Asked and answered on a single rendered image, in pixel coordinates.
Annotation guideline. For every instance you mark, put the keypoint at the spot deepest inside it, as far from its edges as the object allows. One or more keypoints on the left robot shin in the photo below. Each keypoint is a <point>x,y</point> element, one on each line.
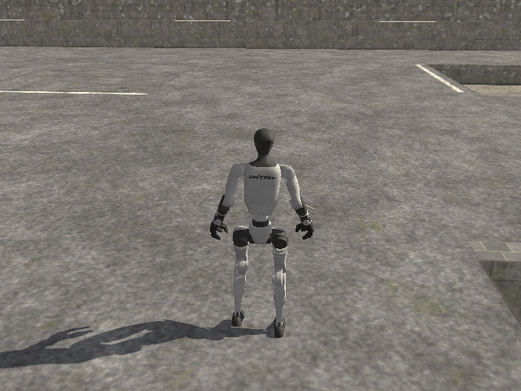
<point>239,286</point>

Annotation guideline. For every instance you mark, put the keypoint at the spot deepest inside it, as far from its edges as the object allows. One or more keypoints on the humanoid robot head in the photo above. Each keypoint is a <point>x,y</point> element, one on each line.
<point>264,140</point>

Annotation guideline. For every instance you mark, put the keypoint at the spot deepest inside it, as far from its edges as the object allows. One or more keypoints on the right robot upper arm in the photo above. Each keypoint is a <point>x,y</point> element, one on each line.
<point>292,185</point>

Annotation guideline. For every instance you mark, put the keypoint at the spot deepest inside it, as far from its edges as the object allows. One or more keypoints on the left robot hand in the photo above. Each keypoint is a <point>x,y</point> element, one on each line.
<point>214,228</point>

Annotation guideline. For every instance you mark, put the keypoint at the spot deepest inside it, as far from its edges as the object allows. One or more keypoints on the robot right forearm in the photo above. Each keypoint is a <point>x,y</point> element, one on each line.
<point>303,214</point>

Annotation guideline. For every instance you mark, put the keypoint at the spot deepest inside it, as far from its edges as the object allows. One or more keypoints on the right robot hand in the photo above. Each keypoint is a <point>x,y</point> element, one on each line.
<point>308,228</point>

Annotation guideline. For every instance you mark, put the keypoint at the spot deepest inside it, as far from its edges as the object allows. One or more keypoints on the robot left forearm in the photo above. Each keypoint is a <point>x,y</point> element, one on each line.
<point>221,213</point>

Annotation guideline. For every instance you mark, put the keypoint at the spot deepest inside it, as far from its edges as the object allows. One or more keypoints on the left robot upper arm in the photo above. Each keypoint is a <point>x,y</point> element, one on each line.
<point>236,171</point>

